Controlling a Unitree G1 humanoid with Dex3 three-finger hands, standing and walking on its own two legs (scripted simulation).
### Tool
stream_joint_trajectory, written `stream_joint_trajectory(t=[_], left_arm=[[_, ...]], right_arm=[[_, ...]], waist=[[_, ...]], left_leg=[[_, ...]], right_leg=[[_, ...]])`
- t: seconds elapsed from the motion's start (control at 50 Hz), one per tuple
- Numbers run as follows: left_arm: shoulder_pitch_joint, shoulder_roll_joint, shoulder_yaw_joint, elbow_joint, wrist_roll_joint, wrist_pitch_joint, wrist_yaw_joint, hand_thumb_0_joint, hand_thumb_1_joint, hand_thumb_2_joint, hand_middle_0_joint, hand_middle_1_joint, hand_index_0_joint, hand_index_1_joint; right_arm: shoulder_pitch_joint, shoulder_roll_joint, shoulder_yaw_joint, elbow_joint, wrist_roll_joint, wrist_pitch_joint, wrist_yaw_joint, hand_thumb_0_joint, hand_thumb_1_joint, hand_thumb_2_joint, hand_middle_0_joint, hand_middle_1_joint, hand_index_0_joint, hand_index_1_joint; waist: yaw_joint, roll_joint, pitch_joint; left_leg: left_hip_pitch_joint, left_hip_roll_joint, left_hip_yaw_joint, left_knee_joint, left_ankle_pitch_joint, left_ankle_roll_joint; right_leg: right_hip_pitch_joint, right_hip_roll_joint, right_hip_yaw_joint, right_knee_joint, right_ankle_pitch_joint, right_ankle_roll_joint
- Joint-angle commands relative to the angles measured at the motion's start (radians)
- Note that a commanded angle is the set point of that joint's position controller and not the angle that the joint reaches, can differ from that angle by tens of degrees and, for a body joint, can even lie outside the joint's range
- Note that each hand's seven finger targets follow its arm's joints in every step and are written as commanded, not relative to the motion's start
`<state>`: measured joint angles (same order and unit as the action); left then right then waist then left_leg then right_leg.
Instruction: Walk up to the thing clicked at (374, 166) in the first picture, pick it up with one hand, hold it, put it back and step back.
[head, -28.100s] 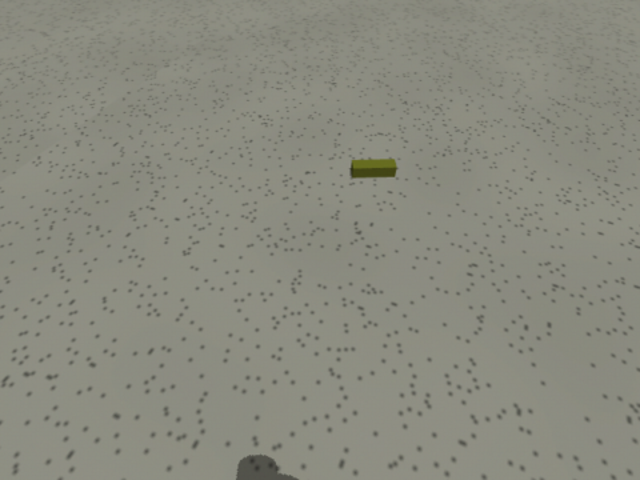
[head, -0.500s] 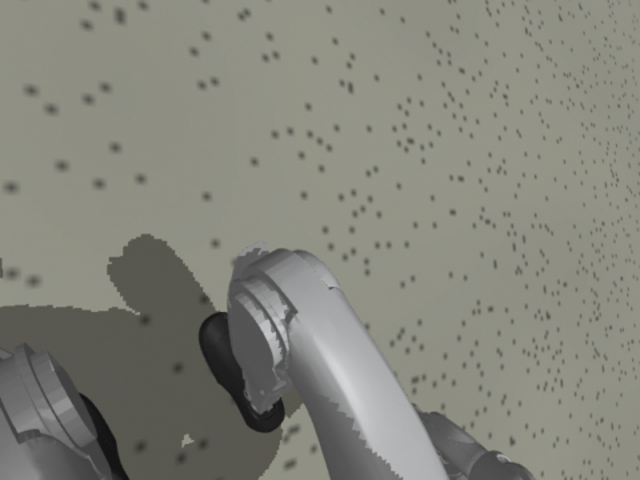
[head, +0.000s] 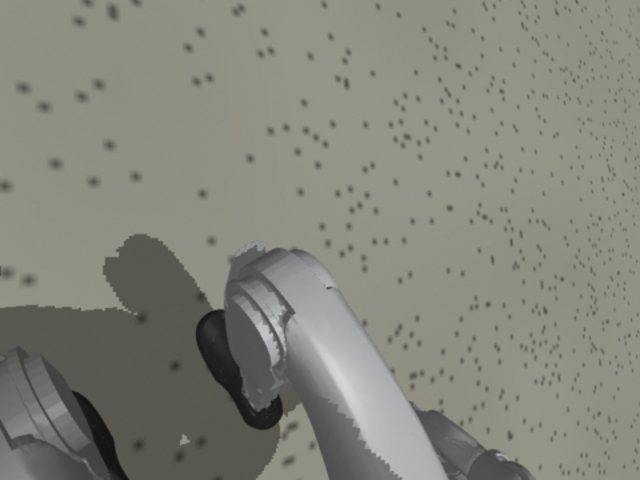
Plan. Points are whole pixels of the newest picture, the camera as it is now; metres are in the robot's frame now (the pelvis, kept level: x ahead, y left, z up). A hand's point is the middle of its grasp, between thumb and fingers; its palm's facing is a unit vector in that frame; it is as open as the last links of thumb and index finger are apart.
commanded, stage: settle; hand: left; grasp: from above
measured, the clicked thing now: out of the picture +0.47 +0.33 -0.29
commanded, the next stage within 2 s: lift in 1.02 s
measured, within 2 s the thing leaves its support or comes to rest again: leaves its support in 0.42 s
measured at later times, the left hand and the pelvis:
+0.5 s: hand out of the picture +0.45 +0.34 -0.25, palm faces -0.41 -0.17 -0.89, open 9.5 cm; pelvis +0.01 +0.00 +0.00, yaw +1 degrees
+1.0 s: hand out of the picture +0.45 +0.34 -0.17, palm faces -0.44 -0.13 -0.89, open 9.5 cm; pelvis +0.01 -0.01 +0.02, yaw +6 degrees
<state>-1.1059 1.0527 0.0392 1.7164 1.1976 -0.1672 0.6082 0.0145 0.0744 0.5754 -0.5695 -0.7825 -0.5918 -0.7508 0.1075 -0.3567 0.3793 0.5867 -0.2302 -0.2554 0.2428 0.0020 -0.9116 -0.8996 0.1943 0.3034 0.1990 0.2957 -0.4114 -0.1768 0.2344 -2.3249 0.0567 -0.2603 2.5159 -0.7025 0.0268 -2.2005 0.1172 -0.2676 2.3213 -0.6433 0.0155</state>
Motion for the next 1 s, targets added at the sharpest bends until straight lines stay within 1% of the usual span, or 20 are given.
stream_joint_trajectory(t=[0.0,0.06,0.12,0.16,0.22,0.24,0.26,0.38,0.42,0.48,0.5,0.54,0.56,0.58,0.6,0.64,0.7,0.76,0.86,0.98], left_arm=[[-0.184,0.212,0.033,-0.106,-0.007,0.000,0.014,0.000,0.462,0.719,-0.777,-0.800,-0.803,-0.771],[-0.191,0.194,0.031,-0.117,-0.010,0.001,0.008,0.000,0.503,0.707,-0.802,-0.778,-0.830,-0.748],[-0.176,0.184,0.024,-0.074,-0.013,-0.001,0.007,0.000,0.465,0.755,-0.850,-0.782,-0.874,-0.759],[-0.207,0.208,0.039,-0.133,-0.001,-0.004,0.004,0.000,0.507,0.748,-0.876,-0.768,-0.902,-0.743],[-0.188,0.213,0.055,-0.139,-0.006,0.001,-0.008,0.000,0.544,0.746,-0.906,-0.764,-0.931,-0.739],[-0.191,0.213,0.059,-0.149,-0.003,0.004,-0.011,0.000,0.552,0.761,-0.922,-0.756,-0.943,-0.737],[-0.210,0.235,0.075,-0.199,-0.006,0.000,-0.012,0.000,0.577,0.755,-0.937,-0.755,-0.959,-0.734],[-0.191,0.236,0.115,-0.299,0.005,0.004,-0.019,0.000,0.652,0.766,-1.003,-0.730,-1.019,-0.715],[-0.218,0.211,0.103,-0.393,0.010,0.002,-0.029,0.000,0.669,0.745,-1.007,-0.720,-1.026,-0.701],[-0.230,0.107,0.045,-0.482,-0.017,0.002,-0.046,0.000,0.693,0.736,-1.014,-0.718,-1.036,-0.696],[-0.216,0.098,0.039,-0.465,-0.015,0.008,-0.050,0.000,0.694,0.736,-1.017,-0.714,-1.038,-0.693],[-0.209,0.108,0.052,-0.486,-0.014,0.018,-0.058,0.000,0.728,0.711,-1.023,-0.718,-1.053,-0.687],[-0.207,0.142,0.087,-0.497,-0.008,0.027,-0.061,0.000,0.751,0.727,-1.047,-0.707,-1.075,-0.679],[-0.211,0.056,0.034,-0.479,-0.012,0.036,-0.075,0.000,0.779,0.712,-1.060,-0.709,-1.092,-0.677],[-0.218,0.039,0.031,-0.470,-0.020,0.044,-0.083,0.000,0.784,0.719,-1.075,-0.693,-1.103,-0.665],[-0.217,-0.024,-0.005,-0.431,-0.025,0.060,-0.101,0.000,0.772,0.744,-1.070,-0.712,-1.094,-0.688],[-0.232,-0.028,-0.006,-0.446,-0.033,0.079,-0.132,0.000,0.765,0.724,-1.068,-0.708,-1.093,-0.684],[-0.230,-0.055,-0.022,-0.435,-0.038,0.088,-0.166,0.000,0.734,0.747,-1.060,-0.713,-1.079,-0.696],[-0.264,-0.025,-0.001,-0.490,-0.047,0.079,-0.206,0.000,0.749,0.770,-1.072,-0.733,-1.089,-0.717],[-0.253,-0.006,0.022,-0.549,-0.045,0.063,-0.237,0.000,0.737,0.775,-1.066,-0.724,-1.082,-0.709]], right_arm=[[0.205,-0.329,-0.109,0.024,0.008,0.009,-0.012,0.000,-0.900,-0.903,0.199,0.300,0.199,0.300],[0.209,-0.327,-0.108,0.028,0.006,0.012,-0.009,0.000,-0.897,-0.901,0.199,0.300,0.199,0.300],[0.207,-0.330,-0.107,0.026,0.006,0.018,-0.012,0.000,-0.915,-0.905,0.200,0.300,0.199,0.300],[0.213,-0.329,-0.111,0.028,0.007,0.019,-0.013,0.000,-0.911,-0.903,0.200,0.300,0.200,0.300],[0.211,-0.329,-0.121,0.033,0.008,0.023,-0.014,0.000,-0.914,-0.905,0.200,0.300,0.199,0.300],[0.221,-0.327,-0.121,0.037,0.004,0.027,-0.013,0.000,-0.915,-0.905,0.200,0.300,0.199,0.300],[0.218,-0.326,-0.126,0.033,0.006,0.029,-0.013,0.000,-0.915,-0.905,0.199,0.300,0.199,0.300],[0.229,-0.320,-0.169,0.046,0.010,0.042,-0.010,0.000,-0.914,-0.905,0.199,0.300,0.199,0.300],[0.229,-0.311,-0.189,0.048,0.019,0.042,-0.004,0.000,-0.912,-0.904,0.199,0.300,0.199,0.300],[0.197,-0.288,-0.204,0.035,0.034,0.038,0.001,0.000,-0.910,-0.903,0.199,0.300,0.199,0.300],[0.212,-0.288,-0.214,0.056,0.042,0.039,0.000,0.000,-0.910,-0.904,0.199,0.300,0.199,0.300],[0.230,-0.288,-0.232,0.065,0.050,0.044,0.002,0.000,-0.907,-0.902,0.199,0.300,0.199,0.300],[0.249,-0.288,-0.247,0.070,0.052,0.047,0.004,0.000,-0.904,-0.901,0.199,0.299,0.199,0.299],[0.236,-0.275,-0.249,0.070,0.057,0.052,0.005,0.000,-0.904,-0.901,0.199,0.299,0.199,0.299],[0.231,-0.268,-0.255,0.070,0.063,0.057,0.006,0.000,-0.903,-0.901,0.199,0.299,0.199,0.299],[0.245,-0.258,-0.260,0.080,0.072,0.063,0.007,0.000,-0.905,-0.902,0.199,0.299,0.199,0.299],[0.240,-0.256,-0.275,0.074,0.085,0.072,0.000,0.000,-0.908,-0.903,0.199,0.299,0.199,0.299],[0.244,-0.246,-0.281,0.070,0.095,0.087,-0.004,0.000,-0.911,-0.904,0.199,0.300,0.199,0.300],[0.250,-0.227,-0.289,0.056,0.102,0.109,-0.026,0.000,-0.910,-0.904,0.199,0.300,0.199,0.300],[0.263,-0.216,-0.302,0.042,0.106,0.143,-0.056,0.000,-0.910,-0.903,0.199,0.300,0.199,0.300]], waist=[[-0.031,0.602,-0.675],[-0.037,0.584,-0.676],[-0.050,0.557,-0.631],[-0.037,0.592,-0.669],[-0.021,0.601,-0.680],[-0.027,0.621,-0.694],[-0.014,0.645,-0.730],[0.014,0.697,-0.812],[0.022,0.719,-0.849],[0.039,0.740,-0.907],[0.047,0.734,-0.883],[0.060,0.727,-0.892],[0.066,0.720,-0.923],[0.063,0.708,-0.913],[0.065,0.691,-0.906],[0.055,0.638,-0.850],[0.080,0.632,-0.876],[0.080,0.580,-0.876],[0.097,0.545,-0.919],[0.113,0.536,-0.988]], left_leg=[[0.498,0.032,0.039,-0.269,0.205,-0.023],[0.493,0.031,0.038,-0.262,0.228,-0.022],[0.458,0.031,0.043,-0.259,0.209,-0.018],[0.492,0.030,0.044,-0.252,0.241,-0.023],[0.491,0.028,0.053,-0.254,0.233,-0.023],[0.505,0.028,0.055,-0.258,0.248,-0.024],[0.527,0.028,0.055,-0.260,0.258,-0.026],[0.562,0.025,0.076,-0.256,0.277,-0.028],[0.579,0.022,0.086,-0.245,0.310,-0.026],[0.601,0.018,0.091,-0.267,0.313,-0.029],[0.596,0.017,0.089,-0.272,0.296,-0.030],[0.573,0.013,0.097,-0.277,0.282,-0.027],[0.584,0.012,0.099,-0.278,0.296,-0.025],[0.573,0.010,0.101,-0.282,0.292,-0.027],[0.560,0.010,0.100,-0.286,0.277,-0.022],[0.518,0.006,0.103,-0.303,0.228,-0.014],[0.529,-0.001,0.105,-0.334,0.212,-0.015],[0.503,-0.008,0.113,-0.338,0.191,-0.008],[0.464,-0.020,0.143,-0.331,0.187,0.000],[0.494,-0.029,0.169,-0.321,0.242,-0.001]], right_leg=[[0.379,0.026,-0.032,-0.194,0.240,-0.038],[0.379,0.028,-0.033,-0.188,0.259,-0.038],[0.377,0.032,-0.032,-0.201,0.247,-0.038],[0.369,0.028,-0.032,-0.193,0.265,-0.041],[0.369,0.025,-0.029,-0.196,0.256,-0.044],[0.384,0.027,-0.029,-0.196,0.268,-0.043],[0.389,0.026,-0.028,-0.194,0.274,-0.045],[0.396,0.026,-0.018,-0.196,0.291,-0.050],[0.390,0.025,-0.008,-0.192,0.319,-0.052],[0.379,0.021,-0.006,-0.197,0.321,-0.054],[0.334,0.019,-0.008,-0.194,0.302,-0.059],[0.329,0.017,0.001,-0.199,0.294,-0.058],[0.346,0.015,0.008,-0.194,0.309,-0.053],[0.313,0.012,0.005,-0.190,0.304,-0.057],[0.294,0.013,0.006,-0.194,0.291,-0.055],[0.276,0.014,0.016,-0.210,0.257,-0.054],[0.258,0.007,0.021,-0.211,0.236,-0.058],[0.268,0.005,0.036,-0.220,0.219,-0.058],[0.320,-0.002,0.069,-0.245,0.192,-0.059],[0.378,-0.009,0.095,-0.266,0.230,-0.061]])
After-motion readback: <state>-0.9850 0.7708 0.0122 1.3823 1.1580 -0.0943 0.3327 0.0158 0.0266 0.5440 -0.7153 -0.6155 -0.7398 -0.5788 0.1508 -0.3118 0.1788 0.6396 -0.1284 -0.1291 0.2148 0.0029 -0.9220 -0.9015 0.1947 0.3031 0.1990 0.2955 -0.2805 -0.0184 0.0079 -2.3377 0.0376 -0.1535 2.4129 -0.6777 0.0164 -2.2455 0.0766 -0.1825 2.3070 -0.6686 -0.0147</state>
